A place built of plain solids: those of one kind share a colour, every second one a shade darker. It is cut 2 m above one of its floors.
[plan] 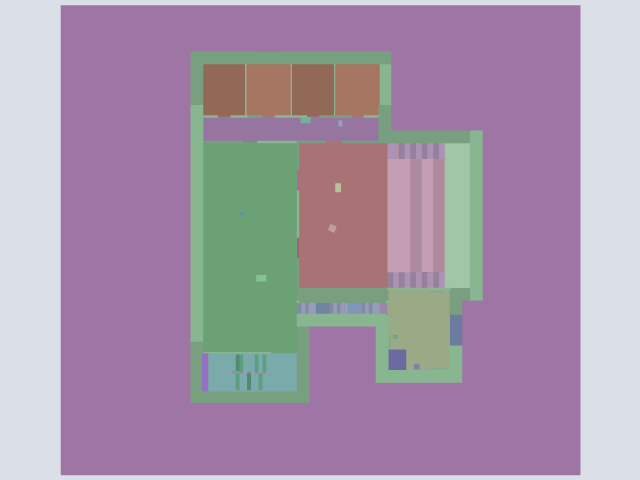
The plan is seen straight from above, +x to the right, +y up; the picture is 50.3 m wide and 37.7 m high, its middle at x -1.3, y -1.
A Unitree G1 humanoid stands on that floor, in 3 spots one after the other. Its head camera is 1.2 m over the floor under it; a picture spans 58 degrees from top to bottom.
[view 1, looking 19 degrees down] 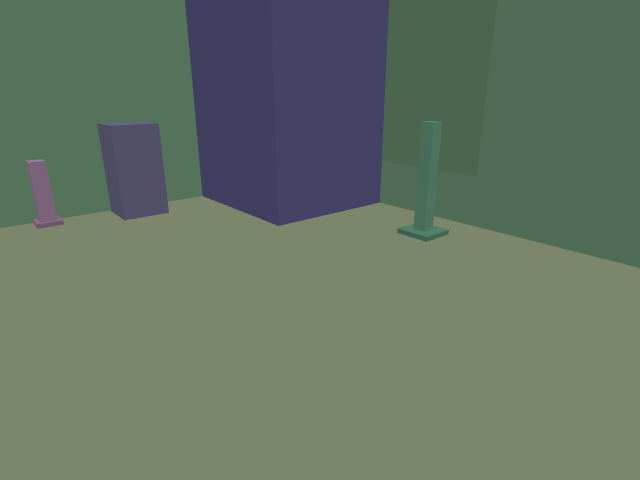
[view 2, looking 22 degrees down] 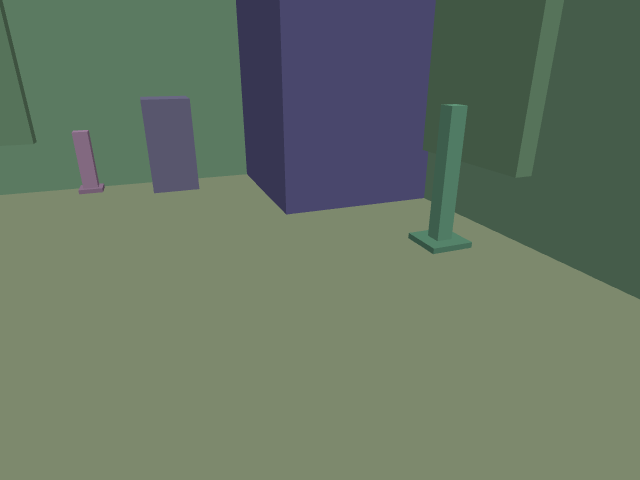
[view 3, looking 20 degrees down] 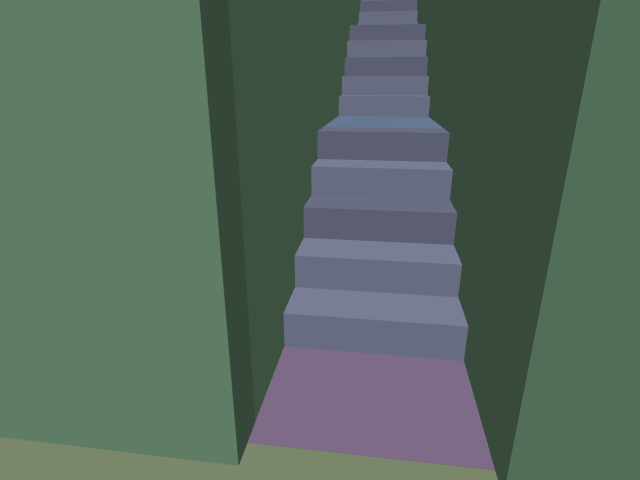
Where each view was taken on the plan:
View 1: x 7.67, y -6.38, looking -130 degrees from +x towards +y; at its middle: floor_street_lobby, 3.69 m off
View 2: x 6.47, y -6.18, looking -111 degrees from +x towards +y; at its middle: floor_street_lobby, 3.20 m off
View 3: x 5.12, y -6.38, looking -172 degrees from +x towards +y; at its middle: tread_street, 2.46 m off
